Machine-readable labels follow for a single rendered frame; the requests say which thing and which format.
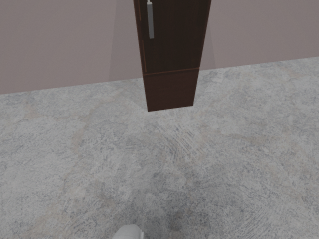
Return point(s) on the left robot thigh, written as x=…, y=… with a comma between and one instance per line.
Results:
x=129, y=232

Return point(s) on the cupboard door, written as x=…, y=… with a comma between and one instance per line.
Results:
x=178, y=32

